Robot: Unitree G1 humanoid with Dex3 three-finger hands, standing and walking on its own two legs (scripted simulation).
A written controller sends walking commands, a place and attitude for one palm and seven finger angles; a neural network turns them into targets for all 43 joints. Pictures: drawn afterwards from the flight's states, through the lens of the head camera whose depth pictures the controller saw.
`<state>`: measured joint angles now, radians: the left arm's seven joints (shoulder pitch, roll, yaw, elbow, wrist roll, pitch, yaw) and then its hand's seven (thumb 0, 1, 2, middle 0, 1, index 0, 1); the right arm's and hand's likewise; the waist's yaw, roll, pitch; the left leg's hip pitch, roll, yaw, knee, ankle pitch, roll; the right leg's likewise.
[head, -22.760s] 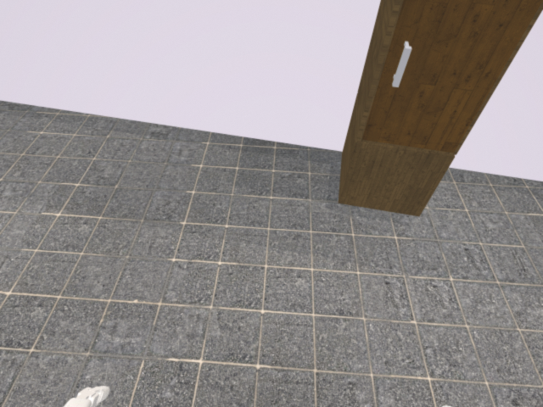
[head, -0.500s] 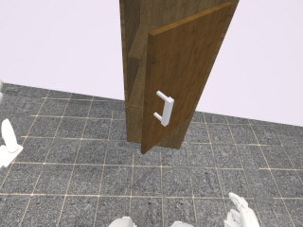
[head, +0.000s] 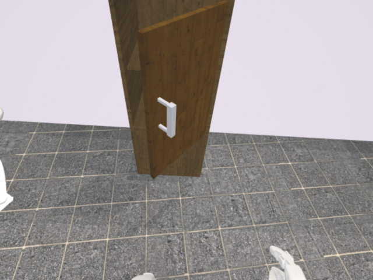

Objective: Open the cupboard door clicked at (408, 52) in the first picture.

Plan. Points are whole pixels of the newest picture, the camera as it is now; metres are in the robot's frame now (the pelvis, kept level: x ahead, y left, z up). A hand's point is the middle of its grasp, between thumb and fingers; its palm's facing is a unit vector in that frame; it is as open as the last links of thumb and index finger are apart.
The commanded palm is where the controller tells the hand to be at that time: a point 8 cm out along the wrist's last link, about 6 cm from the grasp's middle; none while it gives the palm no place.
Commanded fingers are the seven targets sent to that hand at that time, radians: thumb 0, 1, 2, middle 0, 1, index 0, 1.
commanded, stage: stop stepping back and stand still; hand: left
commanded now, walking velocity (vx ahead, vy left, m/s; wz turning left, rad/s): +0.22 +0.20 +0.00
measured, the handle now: (166, 117) +0.57 +0.11 +0.00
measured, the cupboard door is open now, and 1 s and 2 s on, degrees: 51 51 51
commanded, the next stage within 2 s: let the arm hang, fingers relaxed in 1.22 s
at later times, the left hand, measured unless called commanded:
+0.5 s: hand out of the picture +0.15 +0.27 +0.19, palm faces +0.52 -0.70 -0.49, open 7.4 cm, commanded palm +0.09 +0.30 +0.19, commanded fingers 0.00 0.90 0.90 -0.20 -0.30 -0.20 -0.30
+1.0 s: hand out of the picture +0.11 +0.30 +0.16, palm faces +0.49 -0.76 -0.43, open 7.4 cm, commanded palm +0.06 +0.33 +0.19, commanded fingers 0.00 0.90 0.90 -0.20 -0.30 -0.20 -0.30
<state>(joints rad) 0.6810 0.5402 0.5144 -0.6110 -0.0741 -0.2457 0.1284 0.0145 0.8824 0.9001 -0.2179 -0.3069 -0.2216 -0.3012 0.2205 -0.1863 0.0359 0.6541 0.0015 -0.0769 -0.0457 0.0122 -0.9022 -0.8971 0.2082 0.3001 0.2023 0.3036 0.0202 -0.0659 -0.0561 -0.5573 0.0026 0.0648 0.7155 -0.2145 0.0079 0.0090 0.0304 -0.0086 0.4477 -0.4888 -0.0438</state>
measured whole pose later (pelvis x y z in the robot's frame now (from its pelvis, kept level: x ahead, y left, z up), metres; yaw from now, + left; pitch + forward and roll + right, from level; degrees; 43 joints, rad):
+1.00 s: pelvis -0.07 +0.02 +0.02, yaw +3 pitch -1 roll -1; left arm 0.53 0.36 0.39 -0.40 -0.04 -0.17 0.15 0.02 0.89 0.90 -0.21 -0.31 -0.21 -0.30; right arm 0.21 -0.20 0.03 0.61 0.00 -0.11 -0.07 0.01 -0.90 -0.90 0.21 0.30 0.20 0.30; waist 0.02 0.02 0.01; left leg -0.25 0.03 0.06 0.46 -0.20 0.02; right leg -0.19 0.01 -0.07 0.41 -0.22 -0.01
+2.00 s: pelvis -0.07 +0.01 +0.02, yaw +4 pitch -1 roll +0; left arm 0.31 0.19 0.01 1.13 0.01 0.02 0.02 0.01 0.92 0.90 -0.20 -0.30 -0.20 -0.30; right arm 0.29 -0.15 0.01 1.11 -0.03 0.02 -0.02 0.01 -0.91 -0.90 0.20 0.30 0.20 0.30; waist 0.00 0.04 0.06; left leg -0.24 0.02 0.04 0.44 -0.18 0.01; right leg -0.19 0.00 -0.10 0.44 -0.23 -0.03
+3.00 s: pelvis -0.04 +0.00 +0.02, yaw +4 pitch -1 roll +0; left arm 0.27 0.14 0.01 1.15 0.00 -0.01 0.03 0.01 0.91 0.90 -0.20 -0.30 -0.20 -0.30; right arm 0.26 -0.14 0.01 1.15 -0.02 0.00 -0.04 0.01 -0.91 -0.90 0.20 0.30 0.20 0.30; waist 0.00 0.01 0.06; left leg -0.17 0.02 0.04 0.39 -0.20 -0.01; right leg -0.11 0.01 -0.10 0.39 -0.26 -0.04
